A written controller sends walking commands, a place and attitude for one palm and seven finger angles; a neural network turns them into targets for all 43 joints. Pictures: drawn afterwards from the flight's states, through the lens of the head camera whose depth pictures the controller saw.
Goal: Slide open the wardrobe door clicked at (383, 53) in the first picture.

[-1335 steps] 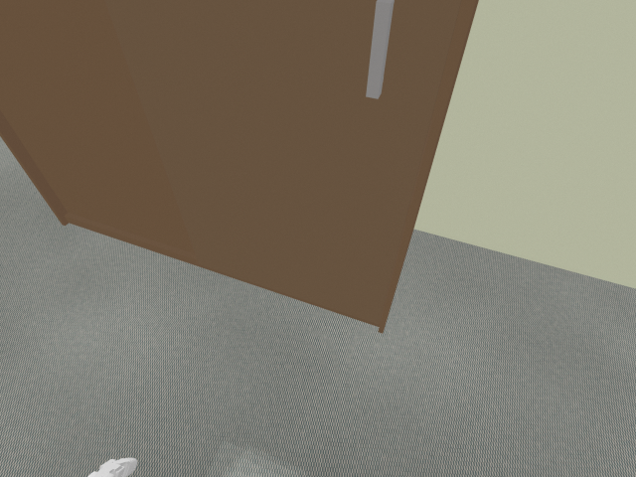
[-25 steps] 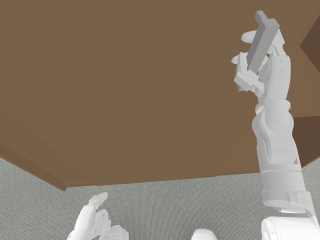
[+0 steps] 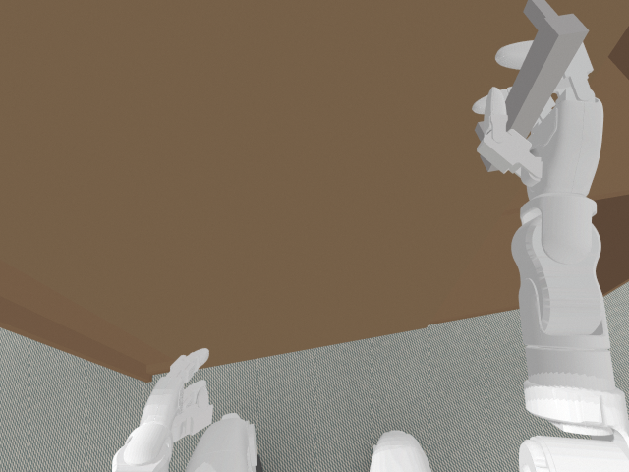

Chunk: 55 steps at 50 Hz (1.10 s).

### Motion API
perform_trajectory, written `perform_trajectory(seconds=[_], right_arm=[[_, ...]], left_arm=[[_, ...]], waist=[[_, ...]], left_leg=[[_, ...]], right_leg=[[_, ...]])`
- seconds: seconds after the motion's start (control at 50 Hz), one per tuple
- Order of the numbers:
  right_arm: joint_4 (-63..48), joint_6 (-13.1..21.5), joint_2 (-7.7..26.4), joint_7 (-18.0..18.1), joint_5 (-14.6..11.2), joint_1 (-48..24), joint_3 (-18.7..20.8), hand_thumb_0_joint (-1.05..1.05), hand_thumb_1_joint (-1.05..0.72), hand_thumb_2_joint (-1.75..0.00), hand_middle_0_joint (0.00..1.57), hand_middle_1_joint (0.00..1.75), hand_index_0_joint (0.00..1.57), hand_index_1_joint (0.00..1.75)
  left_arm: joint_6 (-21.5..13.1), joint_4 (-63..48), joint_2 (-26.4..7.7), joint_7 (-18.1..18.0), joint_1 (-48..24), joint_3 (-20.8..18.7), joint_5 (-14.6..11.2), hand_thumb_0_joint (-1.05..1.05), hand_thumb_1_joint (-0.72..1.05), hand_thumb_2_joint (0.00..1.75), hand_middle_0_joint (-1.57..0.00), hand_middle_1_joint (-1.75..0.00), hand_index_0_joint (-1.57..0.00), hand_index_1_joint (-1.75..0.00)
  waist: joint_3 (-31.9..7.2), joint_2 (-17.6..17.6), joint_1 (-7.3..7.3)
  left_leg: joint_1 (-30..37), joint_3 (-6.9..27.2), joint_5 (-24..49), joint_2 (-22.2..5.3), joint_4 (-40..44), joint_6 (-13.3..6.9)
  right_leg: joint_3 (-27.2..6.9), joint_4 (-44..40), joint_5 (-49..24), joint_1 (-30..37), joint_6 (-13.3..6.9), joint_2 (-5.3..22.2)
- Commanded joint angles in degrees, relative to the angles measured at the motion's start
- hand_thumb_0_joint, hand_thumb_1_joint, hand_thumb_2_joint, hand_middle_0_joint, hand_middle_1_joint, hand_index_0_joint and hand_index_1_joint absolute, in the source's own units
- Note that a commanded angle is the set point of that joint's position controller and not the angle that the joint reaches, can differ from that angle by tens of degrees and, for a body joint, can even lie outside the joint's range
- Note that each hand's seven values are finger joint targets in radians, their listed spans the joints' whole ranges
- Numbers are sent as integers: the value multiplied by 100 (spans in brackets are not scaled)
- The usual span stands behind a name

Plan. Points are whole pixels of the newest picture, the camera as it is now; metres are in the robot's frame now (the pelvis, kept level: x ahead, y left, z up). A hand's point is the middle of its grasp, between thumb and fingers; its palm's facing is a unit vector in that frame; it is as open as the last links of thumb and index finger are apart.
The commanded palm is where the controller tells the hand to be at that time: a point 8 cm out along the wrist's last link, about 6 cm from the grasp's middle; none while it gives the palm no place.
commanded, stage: stop walking and hold the door there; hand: right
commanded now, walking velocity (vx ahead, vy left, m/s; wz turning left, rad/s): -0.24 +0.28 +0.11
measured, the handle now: (514, 92) +0.42 -0.24 +0.20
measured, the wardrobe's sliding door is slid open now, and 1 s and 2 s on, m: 0.56 0.56 0.56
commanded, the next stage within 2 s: none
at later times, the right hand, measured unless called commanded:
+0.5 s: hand (493, 133) +0.38 -0.21 +0.18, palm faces +0.42 +0.89 -0.17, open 6.1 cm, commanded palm +0.34 -0.24 +0.15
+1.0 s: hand (492, 134) +0.38 -0.21 +0.19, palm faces +0.45 +0.88 -0.17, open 5.9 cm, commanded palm +0.34 -0.25 +0.15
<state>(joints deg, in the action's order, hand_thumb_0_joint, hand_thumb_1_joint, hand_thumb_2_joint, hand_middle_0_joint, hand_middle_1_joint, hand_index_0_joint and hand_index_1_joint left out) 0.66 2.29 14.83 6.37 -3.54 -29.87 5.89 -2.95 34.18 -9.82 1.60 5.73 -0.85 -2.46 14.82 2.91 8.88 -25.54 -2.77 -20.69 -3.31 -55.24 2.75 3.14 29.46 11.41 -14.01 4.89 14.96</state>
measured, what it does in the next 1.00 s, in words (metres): steps on the spot: left foot, then right foot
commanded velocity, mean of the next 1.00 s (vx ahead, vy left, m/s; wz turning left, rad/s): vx -0.03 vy -0.08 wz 0.00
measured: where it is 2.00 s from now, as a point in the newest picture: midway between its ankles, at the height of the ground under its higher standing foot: outside the picture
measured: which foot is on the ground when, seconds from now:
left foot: up 0.00-0.10, down 0.12-0.40, up 0.42-0.74, down 0.76-1.00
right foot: down 0.00-0.12, up 0.14-0.36, down 0.38-1.00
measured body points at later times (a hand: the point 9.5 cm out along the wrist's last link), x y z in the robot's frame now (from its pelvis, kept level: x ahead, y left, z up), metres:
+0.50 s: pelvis +0.00 +0.05 -0.01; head +0.01 +0.03 +0.44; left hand +0.13 +0.34 -0.08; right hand +0.36 -0.26 +0.19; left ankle -0.01 +0.20 -0.71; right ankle +0.04 -0.01 -0.74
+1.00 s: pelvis -0.05 +0.07 -0.01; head -0.06 +0.06 +0.44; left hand +0.00 +0.37 -0.11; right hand +0.35 -0.26 +0.20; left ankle -0.09 +0.19 -0.74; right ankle +0.04 -0.01 -0.74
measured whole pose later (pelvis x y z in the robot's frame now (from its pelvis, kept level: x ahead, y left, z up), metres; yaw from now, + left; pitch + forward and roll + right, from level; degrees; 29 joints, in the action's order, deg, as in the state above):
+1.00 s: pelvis -0.05 +0.07 -0.01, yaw +9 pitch -1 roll +2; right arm 41.4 7.5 33.4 7.1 -2.6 -29.3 25.2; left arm -2.7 42.5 -17.5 -5.6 16.4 -0.2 -2.4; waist -1.8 1.9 -2.4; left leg -10.3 -2.1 -15.6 0.5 -26.5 0.6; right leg 10.2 28.7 8.6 -19.7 -2.6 4.9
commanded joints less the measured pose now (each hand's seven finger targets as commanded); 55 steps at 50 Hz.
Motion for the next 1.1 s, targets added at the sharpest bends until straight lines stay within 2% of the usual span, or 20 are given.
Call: perform_trajectory(seconds=[0.0,0.02,0.04,0.06,0.08,0.1,0.14,0.22,0.32,0.34,0.38,0.4,0.44,0.48,0.58,0.68,0.78,0.9,0.98,1.08], right_arm=[[-2110,788,-399,-406,-112,-2301,-1256,0,-90,-90,45,140,45,140],[-2178,834,-289,-383,-108,-2249,-1156,0,-90,-90,45,140,45,140],[65,778,2878,-63,81,-1019,2263,0,-90,-90,45,140,45,140],[-187,794,2162,-207,68,-977,1473,0,-90,-90,45,140,45,140],[-408,849,2350,-251,136,-1124,1467,0,-90,-90,45,140,45,140],[-347,927,2755,-203,191,-1141,1757,0,-90,-90,45,140,45,140],[206,771,3103,-68,78,-446,2443,0,-90,-90,45,140,45,140],[312,913,3023,160,95,-295,2740,0,-90,-90,45,140,45,140],[-61,1101,2425,101,147,-489,1994,0,-90,-90,45,140,45,140],[-120,1133,2279,110,135,-467,1826,0,-90,-90,45,140,45,140],[-227,1112,2190,95,113,-338,1585,0,-90,-90,45,140,45,140],[-56,1083,1714,56,179,-153,1176,0,-90,-90,45,140,45,140],[160,1074,2192,122,231,-352,1451,0,-90,-90,45,140,45,140],[239,1003,2433,117,207,-496,1610,0,-90,-90,45,140,45,140],[609,835,2258,83,150,-804,1321,0,-90,-90,45,140,45,140],[1427,795,2896,108,201,-832,1783,0,-90,-90,45,140,45,140],[2203,803,3304,80,186,-1102,2090,0,-90,-90,45,140,45,140],[3027,759,3341,68,228,-1405,1962,0,-90,-90,45,140,45,140],[3604,827,3661,100,236,-1552,2139,0,-90,-90,45,140,45,140],[4040,900,3652,62,239,-1666,2073,0,-90,-90,45,140,45,140]], left_arm=[[-495,-883,-961,-99,-229,-364,-27,0,90,90,-20,-30,-20,-30],[-543,-893,-944,-81,-262,-362,-34,0,90,90,-20,-30,-20,-30],[-451,-410,-1218,-188,63,-475,30,0,90,90,-20,-30,-20,-30],[-406,-632,-1117,-172,51,-420,-6,0,90,90,-20,-30,-20,-30],[-424,-555,-983,-195,196,-355,-81,0,90,90,-20,-30,-20,-30],[-438,-652,-698,-275,-89,-254,-78,0,90,90,-20,-30,-20,-30],[-506,-476,-874,-418,-124,-195,-54,0,90,90,-20,-30,-20,-30],[-448,-339,-1016,-588,-300,-84,-47,0,90,90,-20,-30,-20,-30],[-295,-374,-1150,-649,-257,-173,-12,0,90,90,-20,-30,-20,-30],[-285,-371,-1228,-650,-178,-235,-10,0,90,90,-20,-30,-20,-30],[-230,-542,-1496,-561,-61,-339,-99,0,90,90,-20,-30,-20,-30],[-235,-563,-1305,-521,6,-207,8,0,90,90,-20,-30,-20,-30],[-305,-442,-1369,-561,146,-239,89,0,90,90,-20,-30,-20,-30],[-322,-350,-1409,-603,217,-265,56,0,90,90,-20,-30,-20,-30],[-467,-227,-1357,-705,318,-122,120,0,90,90,-20,-30,-20,-30],[-489,-63,-1488,-730,422,-97,174,0,90,90,-20,-30,-20,-30],[-366,27,-1547,-751,570,-209,54,0,90,90,-20,-30,-20,-30],[-239,62,-1604,-806,648,-218,-6,0,90,90,-20,-30,-20,-30],[-195,113,-1691,-850,750,-255,-18,0,90,90,-20,-30,-20,-30],[-199,142,-1714,-859,892,-286,-30,0,90,90,-20,-30,-20,-30]], waist=[[-3094,1671,-1077],[-3123,1682,-1051],[-3105,1651,-828],[-3054,1196,-711],[-3194,314,-834],[-3112,-1430,-819],[-3251,-2234,-649],[-3377,-1841,-717],[-3356,-1021,-861],[-3257,-633,-898],[-3023,865,-767],[-2923,1377,-872],[-2524,1054,-937],[-2457,620,-877],[-2363,990,-944],[-2731,641,-872],[-3050,-501,-928],[-2564,167,-977],[-2168,145,-985],[-2129,-74,-1018]], left_leg=[[693,-296,-86,374,1278,16],[987,-321,120,460,1666,0],[943,-362,463,562,2095,62],[1442,-124,1377,308,3064,-27],[1854,184,3425,-82,3504,-155],[2852,1516,6561,-1284,3069,-635],[3058,1999,7949,-1806,2468,-1055],[3401,1380,7213,-1528,2291,-1097],[2315,988,4900,-1172,2404,-779],[1833,805,3787,-860,2277,-594],[813,249,-133,60,1896,-199],[393,175,-1095,289,862,-231],[327,449,-755,177,103,-262],[386,246,-427,141,452,-180],[840,46,-292,199,1597,-166],[1803,40,613,147,3498,-279],[1376,553,1918,-279,3403,-357],[760,447,753,-90,3449,-287],[596,447,20,-88,3587,-333],[529,621,2,-209,3752,-375]], right_leg=[[12,-191,-3620,1932,-933,857],[-5,14,-3625,1889,-878,825],[241,186,-3375,1798,-733,703],[176,999,-2697,1352,-519,337],[588,1788,-1565,991,-329,-341],[579,2927,1836,-909,-178,-1002],[-382,4246,2885,-1903,-162,-1214],[-204,2774,2194,-1564,-229,-1374],[-15,6,236,191,-230,-1418],[3,-440,-747,720,-268,-1122],[-1238,-594,-3180,1116,-1008,373],[-1678,-1084,-2819,1102,-1030,485],[-1711,-1243,-2140,633,-1096,508],[-1073,-1133,-1994,777,-1133,200],[-891,-1655,-55,734,-993,50],[-527,-1161,11,599,-657,-252],[-183,-256,-905,817,-506,-558],[-366,-543,-167,734,-611,-408],[-486,-866,941,373,-613,-425],[-352,-606,690,419,-599,-530]])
